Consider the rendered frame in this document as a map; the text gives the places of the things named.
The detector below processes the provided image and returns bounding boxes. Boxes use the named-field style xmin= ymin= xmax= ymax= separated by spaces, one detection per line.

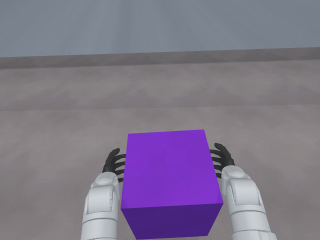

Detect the robot right hand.
xmin=209 ymin=143 xmax=235 ymax=179

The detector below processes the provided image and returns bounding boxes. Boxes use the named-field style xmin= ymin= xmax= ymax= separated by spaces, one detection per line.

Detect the robot left hand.
xmin=102 ymin=148 xmax=126 ymax=183

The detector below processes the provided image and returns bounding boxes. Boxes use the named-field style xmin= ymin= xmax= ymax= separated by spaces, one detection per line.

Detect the robot left forearm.
xmin=80 ymin=171 xmax=120 ymax=240

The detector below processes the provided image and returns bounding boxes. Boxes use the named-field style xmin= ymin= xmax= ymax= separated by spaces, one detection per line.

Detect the robot right forearm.
xmin=221 ymin=165 xmax=277 ymax=240

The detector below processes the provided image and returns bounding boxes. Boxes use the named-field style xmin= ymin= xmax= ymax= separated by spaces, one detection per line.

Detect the carton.
xmin=120 ymin=129 xmax=224 ymax=240

